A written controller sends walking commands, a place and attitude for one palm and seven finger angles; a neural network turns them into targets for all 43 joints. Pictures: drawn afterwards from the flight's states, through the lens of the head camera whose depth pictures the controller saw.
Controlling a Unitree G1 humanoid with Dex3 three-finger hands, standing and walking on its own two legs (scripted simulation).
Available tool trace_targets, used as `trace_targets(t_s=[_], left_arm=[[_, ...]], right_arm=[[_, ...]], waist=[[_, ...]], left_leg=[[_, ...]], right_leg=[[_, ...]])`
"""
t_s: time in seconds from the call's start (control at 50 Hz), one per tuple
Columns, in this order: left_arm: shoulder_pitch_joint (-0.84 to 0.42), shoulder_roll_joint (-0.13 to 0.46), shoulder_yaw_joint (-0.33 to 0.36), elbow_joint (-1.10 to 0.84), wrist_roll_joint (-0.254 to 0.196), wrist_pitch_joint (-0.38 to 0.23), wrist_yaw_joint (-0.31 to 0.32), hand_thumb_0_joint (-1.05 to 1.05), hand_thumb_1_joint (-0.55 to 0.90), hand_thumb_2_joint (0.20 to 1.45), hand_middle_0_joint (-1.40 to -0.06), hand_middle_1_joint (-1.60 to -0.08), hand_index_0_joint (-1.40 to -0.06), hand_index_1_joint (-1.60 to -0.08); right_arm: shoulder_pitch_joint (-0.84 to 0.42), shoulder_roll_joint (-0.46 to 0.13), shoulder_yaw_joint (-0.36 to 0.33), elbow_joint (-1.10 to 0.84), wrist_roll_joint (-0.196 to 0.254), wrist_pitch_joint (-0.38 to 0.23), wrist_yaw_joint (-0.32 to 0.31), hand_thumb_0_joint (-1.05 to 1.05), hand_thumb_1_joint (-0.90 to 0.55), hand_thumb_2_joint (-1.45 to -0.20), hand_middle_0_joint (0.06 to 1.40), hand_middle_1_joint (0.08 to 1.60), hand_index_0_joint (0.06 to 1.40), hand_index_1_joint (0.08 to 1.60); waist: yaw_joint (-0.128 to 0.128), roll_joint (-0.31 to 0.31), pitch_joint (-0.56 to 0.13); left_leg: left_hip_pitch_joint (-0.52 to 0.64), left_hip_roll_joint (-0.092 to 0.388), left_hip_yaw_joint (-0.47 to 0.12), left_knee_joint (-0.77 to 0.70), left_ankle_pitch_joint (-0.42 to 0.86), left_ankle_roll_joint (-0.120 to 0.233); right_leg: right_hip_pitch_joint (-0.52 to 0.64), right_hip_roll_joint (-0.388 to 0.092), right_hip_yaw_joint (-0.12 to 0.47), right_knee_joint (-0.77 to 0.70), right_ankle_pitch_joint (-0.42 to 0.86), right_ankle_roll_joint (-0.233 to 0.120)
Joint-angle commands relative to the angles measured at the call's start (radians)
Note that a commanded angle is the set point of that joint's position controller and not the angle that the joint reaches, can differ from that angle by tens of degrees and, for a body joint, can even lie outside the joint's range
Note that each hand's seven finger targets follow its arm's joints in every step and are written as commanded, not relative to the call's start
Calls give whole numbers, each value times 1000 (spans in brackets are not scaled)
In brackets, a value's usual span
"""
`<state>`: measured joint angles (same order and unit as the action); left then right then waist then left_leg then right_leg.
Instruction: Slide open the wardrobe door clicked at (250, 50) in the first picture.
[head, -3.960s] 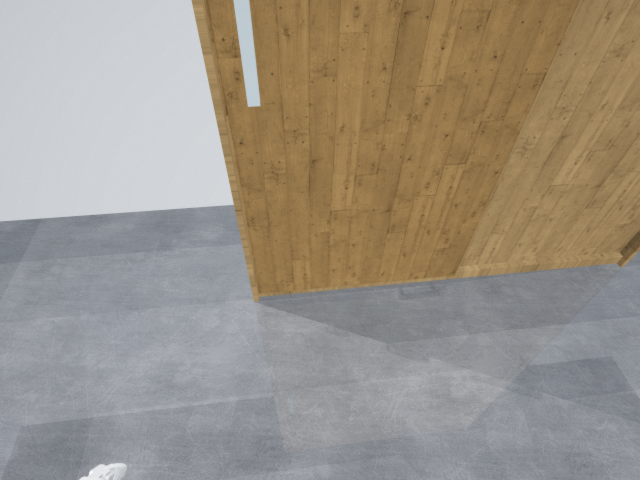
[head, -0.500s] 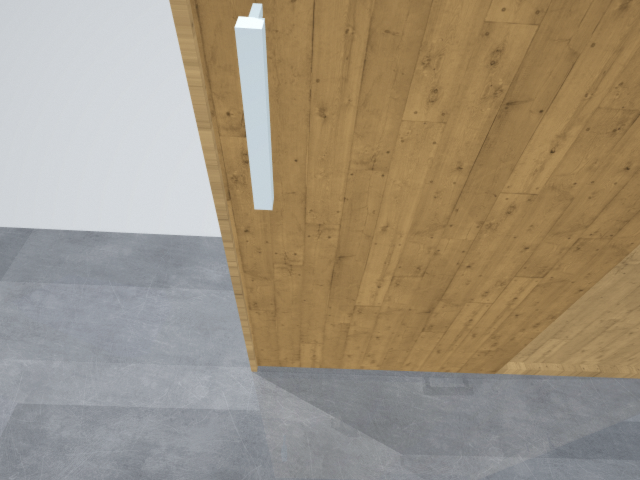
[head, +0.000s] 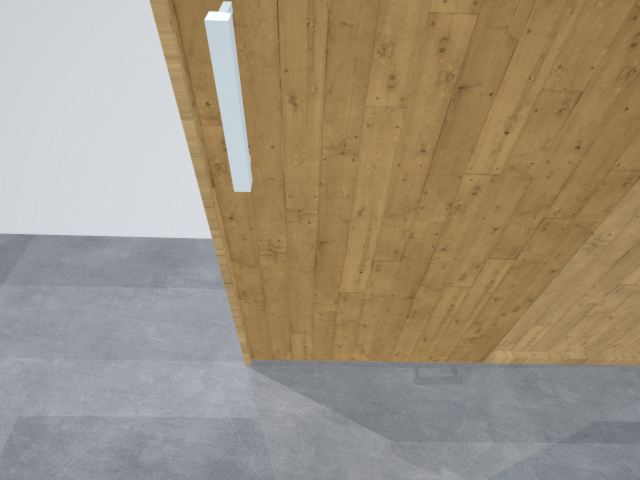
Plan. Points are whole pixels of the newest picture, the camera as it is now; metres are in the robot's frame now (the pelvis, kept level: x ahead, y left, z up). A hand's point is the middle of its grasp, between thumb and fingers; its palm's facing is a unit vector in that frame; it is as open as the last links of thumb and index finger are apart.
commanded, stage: come to a stop and stand still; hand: left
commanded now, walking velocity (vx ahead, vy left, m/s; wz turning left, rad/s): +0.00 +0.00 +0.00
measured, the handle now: (235, 107) +0.54 +0.16 +0.19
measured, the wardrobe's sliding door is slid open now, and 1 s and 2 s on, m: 0.00 0.00 0.00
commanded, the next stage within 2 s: look again from close up in 1.26 s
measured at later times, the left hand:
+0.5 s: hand out of the picture -0.05 +0.16 -0.17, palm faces +0.04 -0.98 -0.17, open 7.4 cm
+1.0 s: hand out of the picture +0.03 +0.18 -0.16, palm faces +0.01 -0.97 -0.24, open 7.4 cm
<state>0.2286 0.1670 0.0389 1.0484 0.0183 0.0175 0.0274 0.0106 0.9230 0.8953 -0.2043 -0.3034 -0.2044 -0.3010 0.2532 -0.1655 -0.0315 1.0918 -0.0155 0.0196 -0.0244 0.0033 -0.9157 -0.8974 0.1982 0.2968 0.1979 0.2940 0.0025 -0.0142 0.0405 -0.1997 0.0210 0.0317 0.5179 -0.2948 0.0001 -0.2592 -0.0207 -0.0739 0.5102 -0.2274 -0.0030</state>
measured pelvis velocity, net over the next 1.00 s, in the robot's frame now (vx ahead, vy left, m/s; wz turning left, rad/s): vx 0.00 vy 0.00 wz -0.01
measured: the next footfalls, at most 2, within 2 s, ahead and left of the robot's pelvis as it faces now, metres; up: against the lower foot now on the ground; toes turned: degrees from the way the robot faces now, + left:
none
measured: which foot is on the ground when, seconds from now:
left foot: down 0.00-1.00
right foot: down 0.00-1.00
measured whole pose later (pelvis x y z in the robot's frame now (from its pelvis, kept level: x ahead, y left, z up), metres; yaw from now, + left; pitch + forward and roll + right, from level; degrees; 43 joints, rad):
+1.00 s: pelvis +0.00 +0.00 +0.00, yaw -1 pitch -1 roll +1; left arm 0.26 0.15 0.00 1.08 0.02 -0.03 0.03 0.01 0.91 0.90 -0.20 -0.30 -0.20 -0.30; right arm 0.31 -0.18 0.02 1.08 -0.02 -0.03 -0.01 0.01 -0.92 -0.90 0.20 0.30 0.20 0.29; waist -0.01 0.04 0.02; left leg -0.15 -0.01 0.05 0.43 -0.26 0.01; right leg -0.24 -0.04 -0.05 0.48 -0.22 0.00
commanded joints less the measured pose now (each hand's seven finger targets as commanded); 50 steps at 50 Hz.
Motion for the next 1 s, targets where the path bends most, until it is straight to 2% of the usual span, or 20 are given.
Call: trace_targets(t_s=[0.0, 0.1, 0.2, 0.3, 0.38, 0.42, 0.44, 0.46, 0.48, 0.5, 0.52, 0.54, 0.56, 0.6, 0.62, 0.66, 0.68, 0.8, 0.82, 0.98], left_arm=[[46, 93, 4, -5, -7, -10, 2, 0, 900, 900, -200, -300, -200, -300], [69, 89, -4, 33, -5, -11, -1, 0, 900, 900, -200, -300, -200, -300], [91, 79, -5, 45, -2, -16, 1, 0, 900, 900, -200, -300, -200, -300], [119, 65, -4, 53, -3, -23, 4, 0, 900, 900, -200, -300, -200, -300], [136, 57, -5, 57, -3, -27, 6, 0, 900, 900, -200, -300, -200, -300], [144, 54, -7, 61, -2, -28, 7, 0, 900, 900, -200, -300, -200, -300], [224, 73, -26, 83, 9, -48, 46, 0, 900, 900, -200, -300, -200, -300], [174, 124, -20, 43, 2, -57, 33, 0, 900, 900, -200, -300, -200, -300], [137, 133, -13, 19, 4, -56, 26, 0, 900, 900, -200, -300, -200, -300], [114, 114, -11, 6, 4, -55, 24, 0, 900, 900, -200, -300, -200, -300], [101, 106, -13, 1, 3, -54, 20, 0, 900, 900, -200, -300, -200, -300], [114, 83, -18, 1, 1, -50, 16, 0, 900, 900, -200, -300, -200, -300], [130, 67, -23, 7, 2, -47, 12, 0, 900, 900, -200, -300, -200, -300], [155, 48, -28, 16, 3, -46, 8, 0, 900, 900, -200, -300, -200, -300], [150, 53, -28, 16, 4, -48, 7, 0, 900, 900, -200, -300, -200, -300], [149, 53, -29, 15, -1, -50, 6, 0, 900, 900, -200, -300, -200, -300], [147, 55, -28, 15, -1, -51, 6, 0, 900, 900, -200, -300, -200, -300], [111, 81, -25, 8, -7, -56, 7, 0, 900, 900, -200, -300, -200, -300], [106, 86, -24, 5, -6, -56, 7, 0, 900, 900, -200, -300, -200, -300], [74, 119, -16, 2, -7, -59, 6, 0, 900, 900, -200, -300, -200, -300]], right_arm=[[-10, -95, -2, -33, 2, -38, -12, 0, -900, -900, 200, 300, 200, 300], [54, -77, 0, -5, 0, -29, -8, 0, -900, -900, 200, 300, 200, 300], [113, -60, -1, 9, -2, -22, -7, 0, -900, -900, 200, 300, 200, 300], [144, -43, 3, 19, -2, -24, -8, 0, -900, -900, 200, 300, 200, 300], [154, -36, 6, 22, 0, -30, -9, 0, -900, -900, 200, 300, 200, 300], [154, -35, 6, 22, 2, -31, -10, 0, -900, -900, 200, 300, 200, 300], [13, -74, 12, -52, 1, -45, 7, 0, -900, -900, 200, 300, 200, 300], [86, -22, 15, -76, 3, -31, 11, 0, -900, -900, 200, 300, 200, 300], [141, -27, 14, -70, 1, -29, 14, 0, -900, -900, 200, 300, 200, 300], [184, -22, 13, -64, -1, -34, 14, 0, -900, -900, 200, 300, 200, 300], [204, -22, 17, -68, -7, -40, 15, 0, -900, -900, 200, 300, 200, 300], [183, -29, 18, -78, -8, -45, 12, 0, -900, -900, 200, 300, 200, 300], [159, -45, 18, -92, -6, -47, 8, 0, -900, -900, 200, 300, 200, 300], [133, -69, 15, -109, -2, -49, 4, 0, -900, -900, 200, 300, 200, 300], [137, -70, 16, -107, -3, -53, 4, 0, -900, -900, 200, 300, 200, 300], [133, -79, 18, -101, -2, -57, 3, 0, -900, -900, 200, 300, 200, 300], [136, -83, 20, -98, -1, -58, 2, 0, -900, -900, 200, 300, 200, 300], [139, -91, 27, -66, -1, -63, 1, 0, -900, -900, 200, 300, 200, 300], [134, -90, 28, -62, -1, -64, 1, 0, -900, -900, 200, 300, 200, 300], [100, -105, 27, -38, -1, -63, 0, 0, -900, -900, 200, 300, 200, 300]], waist=[[38, 145, -20], [27, 62, 54], [9, -11, 77], [1, -21, 67], [0, -17, 51], [0, 6, 52], [49, 26, 90], [-16, 11, -31], [-40, -2, -62], [-58, 37, -50], [-56, 103, -28], [-39, 143, 15], [-21, 146, 53], [-2, 47, 77], [0, 35, 74], [3, 42, 79], [2, 19, 77], [-6, -22, 52], [-4, -4, 44], [-3, -8, 4]], left_leg=[[-98, 139, -139, -251, 113, 35], [-139, 94, -118, -288, -115, 21], [-116, 68, -91, -250, -124, 21], [-85, 62, -72, -220, -85, 21], [-78, 64, -70, -213, -53, 22], [-73, 69, -74, -214, -51, 22], [-125, 74, 0, -8, 16, -14], [-70, 12, -17, 21, -78, -11], [-14, 8, -10, 28, -61, 0], [8, 14, -22, -3, -28, 7], [-3, 32, -40, -50, -18, 10], [-84, 61, -95, -124, -58, 23], [-162, 83, -131, -183, -123, 35], [-215, 87, -145, -221, -165, 45], [-213, 84, -147, -228, -128, 46], [-191, 79, -138, -236, -105, 44], [-176, 78, -130, -235, -87, 43], [-82, 66, -91, -198, 69, 36], [-74, 67, -89, -197, 84, 36], [-30, 67, -67, -179, 144, 26]], right_leg=[[140, -64, 69, -98, 63, 10], [110, -77, 99, -172, -27, 2], [30, -82, 129, -220, -143, 1], [-12, -84, 146, -231, -164, -5], [-6, -86, 142, -219, -130, -8], [-6, -85, 139, -219, -117, -9], [9, -127, 146, -156, 126, -15], [-29, -173, 225, -224, -210, -54], [-103, -172, 222, -222, -345, -72], [-155, -155, 196, -191, -329, -77], [-162, -125, 145, -134, -276, -69], [-130, -84, 121, -100, -237, -52], [-76, -62, 99, -77, -183, -42], [-8, -54, 93, -68, -118, -36], [12, -56, 91, -63, -87, -36], [18, -63, 98, -74, -58, -35], [20, -65, 103, -80, -46, -34], [35, -88, 113, -105, 21, -35], [43, -89, 112, -104, 32, -37], [83, -101, 121, -110, 109, -40]])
